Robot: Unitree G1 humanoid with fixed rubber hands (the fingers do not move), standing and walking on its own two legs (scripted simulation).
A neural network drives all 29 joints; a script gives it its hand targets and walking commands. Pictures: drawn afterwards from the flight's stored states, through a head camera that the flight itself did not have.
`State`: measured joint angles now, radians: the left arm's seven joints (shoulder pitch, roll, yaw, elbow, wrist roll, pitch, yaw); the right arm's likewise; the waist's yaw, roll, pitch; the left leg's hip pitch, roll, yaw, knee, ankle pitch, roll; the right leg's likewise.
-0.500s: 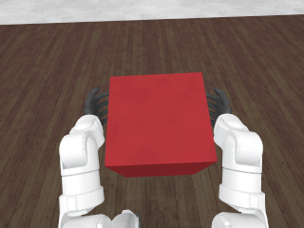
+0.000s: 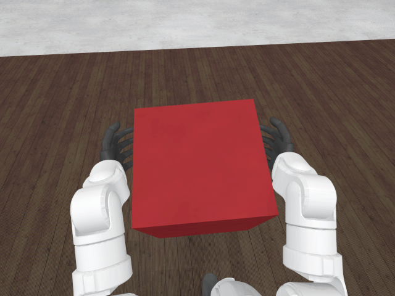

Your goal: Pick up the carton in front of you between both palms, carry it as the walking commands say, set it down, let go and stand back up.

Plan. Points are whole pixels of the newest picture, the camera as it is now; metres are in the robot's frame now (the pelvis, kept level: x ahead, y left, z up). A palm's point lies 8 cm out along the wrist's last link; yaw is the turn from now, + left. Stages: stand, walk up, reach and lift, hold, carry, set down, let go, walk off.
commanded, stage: carry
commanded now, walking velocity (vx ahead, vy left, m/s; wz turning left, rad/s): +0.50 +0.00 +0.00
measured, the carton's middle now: (199, 178) +0.34 -0.01 +0.03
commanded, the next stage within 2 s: none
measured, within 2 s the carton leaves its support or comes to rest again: neither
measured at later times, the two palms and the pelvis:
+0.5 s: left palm (124, 67) +0.66 +0.16 +0.08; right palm (236, 67) +0.66 -0.15 +0.07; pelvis +0.33 +0.00 -0.03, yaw -1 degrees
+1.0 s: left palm (132, 42) +0.80 +0.15 +0.07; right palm (229, 40) +0.81 -0.15 +0.06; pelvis +0.48 -0.01 -0.04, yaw +0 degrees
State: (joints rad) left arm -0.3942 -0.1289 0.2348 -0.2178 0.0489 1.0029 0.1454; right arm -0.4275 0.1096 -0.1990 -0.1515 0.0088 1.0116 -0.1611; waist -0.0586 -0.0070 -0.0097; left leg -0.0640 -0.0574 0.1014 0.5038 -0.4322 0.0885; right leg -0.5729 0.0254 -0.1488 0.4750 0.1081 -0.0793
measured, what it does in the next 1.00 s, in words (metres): goes down: right foot, then left foot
